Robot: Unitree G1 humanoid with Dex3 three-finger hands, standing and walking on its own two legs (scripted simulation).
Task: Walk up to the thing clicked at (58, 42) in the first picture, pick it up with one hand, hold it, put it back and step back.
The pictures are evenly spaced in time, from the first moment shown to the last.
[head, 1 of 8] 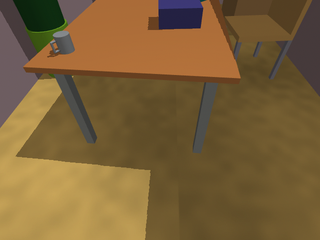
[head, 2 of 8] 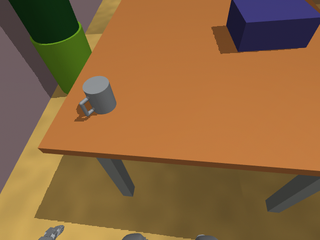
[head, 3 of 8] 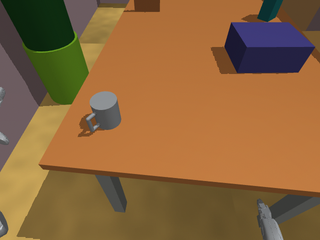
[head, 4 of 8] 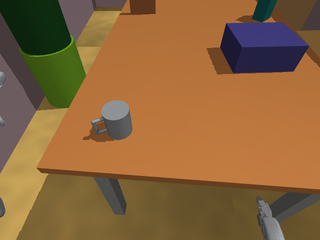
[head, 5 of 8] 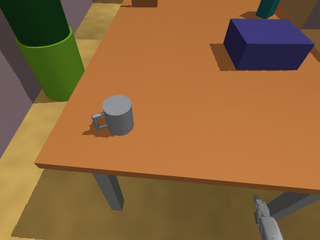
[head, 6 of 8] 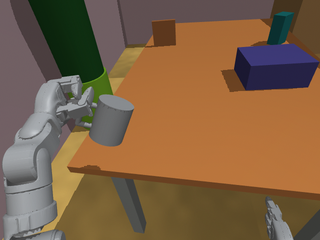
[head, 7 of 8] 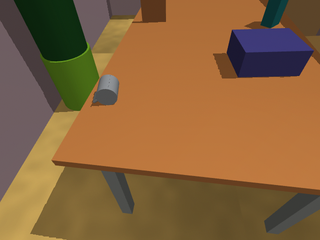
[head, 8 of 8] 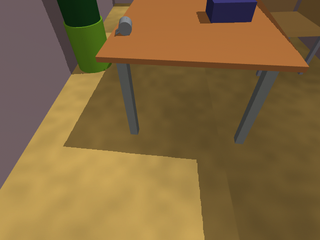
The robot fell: no
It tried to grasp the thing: yes
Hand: left
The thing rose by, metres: 0.19
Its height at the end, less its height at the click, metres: -0.01
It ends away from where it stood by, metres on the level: 0.15
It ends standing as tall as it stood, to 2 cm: yes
